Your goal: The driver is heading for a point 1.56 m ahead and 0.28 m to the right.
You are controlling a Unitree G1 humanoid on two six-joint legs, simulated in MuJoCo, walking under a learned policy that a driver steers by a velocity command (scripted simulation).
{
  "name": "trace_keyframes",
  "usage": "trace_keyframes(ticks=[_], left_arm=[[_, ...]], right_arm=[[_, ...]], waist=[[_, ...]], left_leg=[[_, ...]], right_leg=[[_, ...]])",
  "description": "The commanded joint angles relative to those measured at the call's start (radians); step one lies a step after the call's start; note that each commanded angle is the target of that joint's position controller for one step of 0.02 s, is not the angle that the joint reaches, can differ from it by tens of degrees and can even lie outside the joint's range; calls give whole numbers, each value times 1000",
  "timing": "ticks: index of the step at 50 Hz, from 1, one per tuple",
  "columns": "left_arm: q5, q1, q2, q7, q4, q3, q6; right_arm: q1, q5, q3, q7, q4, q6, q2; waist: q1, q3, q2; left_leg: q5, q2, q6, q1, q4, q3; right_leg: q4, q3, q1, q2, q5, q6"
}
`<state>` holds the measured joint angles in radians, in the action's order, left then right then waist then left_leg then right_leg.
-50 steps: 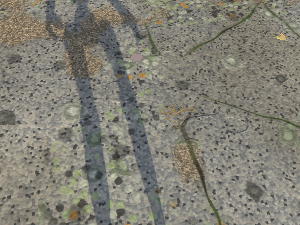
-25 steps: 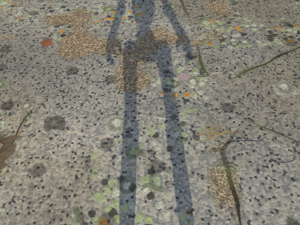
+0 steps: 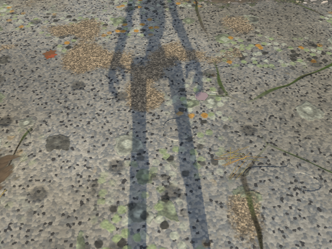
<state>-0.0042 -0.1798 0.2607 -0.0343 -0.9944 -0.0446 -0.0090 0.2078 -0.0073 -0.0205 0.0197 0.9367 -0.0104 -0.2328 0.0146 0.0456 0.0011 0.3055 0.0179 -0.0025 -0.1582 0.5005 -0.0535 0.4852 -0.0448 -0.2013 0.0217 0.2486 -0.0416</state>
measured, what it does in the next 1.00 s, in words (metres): stands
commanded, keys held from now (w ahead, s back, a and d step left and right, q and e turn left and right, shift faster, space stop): no key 1.00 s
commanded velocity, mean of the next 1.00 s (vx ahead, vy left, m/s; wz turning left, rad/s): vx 0.00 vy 0.00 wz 0.00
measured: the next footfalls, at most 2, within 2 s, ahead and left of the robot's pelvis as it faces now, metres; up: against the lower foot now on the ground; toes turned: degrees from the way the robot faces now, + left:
left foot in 1.78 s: +0.43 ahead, +0.10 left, +0.00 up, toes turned +2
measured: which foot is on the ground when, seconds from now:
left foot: down 0.00-1.00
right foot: down 0.00-1.00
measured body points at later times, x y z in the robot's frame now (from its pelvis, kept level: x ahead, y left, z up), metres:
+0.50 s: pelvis +0.00 +0.00 +0.00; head +0.01 +0.00 +0.45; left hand +0.03 +0.26 -0.15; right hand +0.03 -0.26 -0.15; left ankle -0.02 +0.12 -0.74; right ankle +0.01 -0.15 -0.74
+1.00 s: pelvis +0.00 -0.01 +0.00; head +0.01 -0.01 +0.45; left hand +0.00 +0.24 -0.16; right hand +0.00 -0.25 -0.16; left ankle -0.02 +0.12 -0.74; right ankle +0.01 -0.15 -0.74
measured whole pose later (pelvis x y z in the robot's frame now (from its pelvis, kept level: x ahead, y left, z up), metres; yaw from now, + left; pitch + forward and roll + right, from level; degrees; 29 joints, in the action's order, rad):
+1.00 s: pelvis +0.00 -0.01 +0.00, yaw +0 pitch -1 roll +0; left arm 0.00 -0.25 0.19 -0.05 -1.11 -0.01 -0.01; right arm 0.30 0.00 0.00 0.04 1.08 -0.01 -0.19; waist 0.00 0.04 0.00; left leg 0.30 0.01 0.01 -0.18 0.50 -0.04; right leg 0.51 -0.05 -0.24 0.02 0.25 -0.03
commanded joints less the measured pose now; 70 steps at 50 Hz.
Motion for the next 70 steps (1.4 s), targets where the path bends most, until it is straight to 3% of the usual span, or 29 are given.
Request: trace_keyframes(ticks=[1,23,54,55,57,59,62,63,65,66,67,68,69,70], left_arm=[[1,1,107,-6,18,-18,9],[4,-59,71,-14,-79,1,7],[7,-138,25,-16,-103,19,9],[6,-158,11,-17,-114,23,8],[15,-161,24,-21,-112,17,7],[17,-139,19,-18,-90,16,24],[24,-107,-34,6,-58,25,75],[28,-103,-33,14,-50,25,89],[38,-179,-42,25,-66,24,107],[37,-269,-33,25,-99,17,111],[28,-392,27,23,-136,-3,112],[31,-536,177,35,-158,-42,118],[10,-519,151,42,-146,-27,131],[8,-423,89,42,-115,-11,139]], right_arm=[[9,1,-23,4,-22,-10,-121],[71,5,-5,12,81,-5,-98],[167,8,7,20,130,-3,-48],[187,8,10,21,141,-1,-35],[187,19,-2,27,136,3,-67],[196,26,-10,28,121,-7,-86],[264,38,-35,17,127,-36,-145],[247,40,-40,15,117,-40,-152],[149,43,-35,9,78,-43,-137],[90,47,-32,6,54,-43,-126],[47,43,-23,3,31,-52,-86],[36,39,-11,7,-10,-72,-30],[36,48,-14,6,-20,-93,-48],[44,57,-17,-4,-17,-105,-60]], waist=[[-3,-22,8],[-7,1,0],[-11,23,-2],[-11,-1,2],[-14,44,24],[-25,119,48],[-49,114,179],[-41,127,189],[31,145,172],[75,146,137],[112,105,-8],[142,39,-308],[109,41,-268],[59,99,-149]], left_leg=[[-165,-47,-21,-67,-112,-41],[-138,-24,-12,-82,-115,-8],[-114,-16,-5,-102,-103,11],[-15,-8,-7,-93,-112,18],[312,1,-40,-143,-114,7],[490,-55,-90,-196,-153,-77],[547,-234,-192,-103,-274,-340],[534,-283,-222,-140,-306,-411],[455,-250,-192,-242,-275,-339],[364,-182,-148,-316,-193,-243],[185,-88,-94,-413,51,-102],[142,38,-33,-568,398,74],[228,17,-43,-658,615,-13],[158,-40,-66,-716,724,-48]], right_leg=[[-49,-3,48,9,-161,14],[-56,8,24,0,-138,21],[-52,13,-10,-10,-108,30],[-54,26,1,-22,-16,31],[-9,57,-62,-60,295,52],[25,43,-159,-51,410,79],[223,95,-254,-58,208,76],[267,77,-236,-36,179,91],[115,80,-82,-29,194,130],[-14,63,67,-34,152,135],[-100,-106,226,60,133,149],[-276,-501,354,269,248,261],[-334,-719,339,373,256,324],[-313,-625,310,362,188,309]])
Keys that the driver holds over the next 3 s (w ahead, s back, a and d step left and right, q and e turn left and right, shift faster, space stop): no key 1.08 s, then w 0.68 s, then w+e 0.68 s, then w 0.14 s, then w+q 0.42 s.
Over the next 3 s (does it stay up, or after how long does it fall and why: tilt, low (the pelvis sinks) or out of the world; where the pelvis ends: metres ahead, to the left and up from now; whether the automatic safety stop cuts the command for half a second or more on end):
stays up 0.95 -0.12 -0.01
